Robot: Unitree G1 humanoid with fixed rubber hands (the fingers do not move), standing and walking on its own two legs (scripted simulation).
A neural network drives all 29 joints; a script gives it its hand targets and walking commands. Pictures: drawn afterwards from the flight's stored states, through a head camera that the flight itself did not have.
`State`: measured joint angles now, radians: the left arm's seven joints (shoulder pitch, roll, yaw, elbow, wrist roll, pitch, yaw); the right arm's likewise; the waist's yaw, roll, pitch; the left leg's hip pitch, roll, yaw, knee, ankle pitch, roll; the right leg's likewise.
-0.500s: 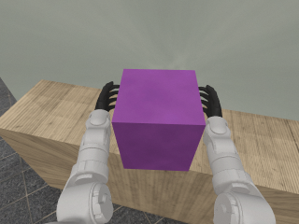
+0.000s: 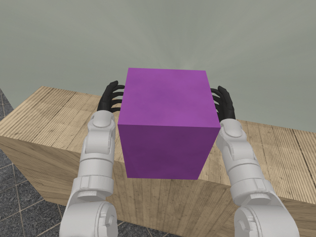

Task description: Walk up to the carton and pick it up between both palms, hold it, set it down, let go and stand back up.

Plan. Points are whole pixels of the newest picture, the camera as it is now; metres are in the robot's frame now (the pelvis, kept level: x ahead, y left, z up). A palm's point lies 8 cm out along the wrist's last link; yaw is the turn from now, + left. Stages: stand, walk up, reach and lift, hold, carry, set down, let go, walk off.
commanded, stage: reach and lift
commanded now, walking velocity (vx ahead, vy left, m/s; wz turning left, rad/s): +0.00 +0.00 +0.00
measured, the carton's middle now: (164, 126) +0.41 -0.02 +0.08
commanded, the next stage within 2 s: hold in 1.46 s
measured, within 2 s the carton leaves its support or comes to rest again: neither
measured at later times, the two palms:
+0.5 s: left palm (100, 107) +0.37 +0.14 +0.19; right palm (230, 112) +0.35 -0.16 +0.18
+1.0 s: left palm (98, 101) +0.37 +0.14 +0.20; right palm (232, 105) +0.35 -0.16 +0.19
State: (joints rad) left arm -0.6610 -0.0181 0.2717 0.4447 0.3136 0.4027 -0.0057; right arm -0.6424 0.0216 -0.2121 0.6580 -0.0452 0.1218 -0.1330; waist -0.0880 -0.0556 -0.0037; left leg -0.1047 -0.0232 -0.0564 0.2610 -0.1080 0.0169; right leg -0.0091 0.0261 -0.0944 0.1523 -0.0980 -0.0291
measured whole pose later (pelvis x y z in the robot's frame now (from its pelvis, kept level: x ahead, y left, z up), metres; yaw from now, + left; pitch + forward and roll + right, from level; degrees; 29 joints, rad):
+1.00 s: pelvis +0.00 +0.00 +0.00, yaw -1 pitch -7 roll -1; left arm -0.63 -0.02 0.25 0.07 0.35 0.74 -0.05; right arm -0.64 -0.04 -0.06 0.40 0.16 0.37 -0.20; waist -0.10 -0.08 0.03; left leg -0.02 -0.02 -0.04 0.25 -0.11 0.02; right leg 0.06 0.03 -0.08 0.15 -0.10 -0.03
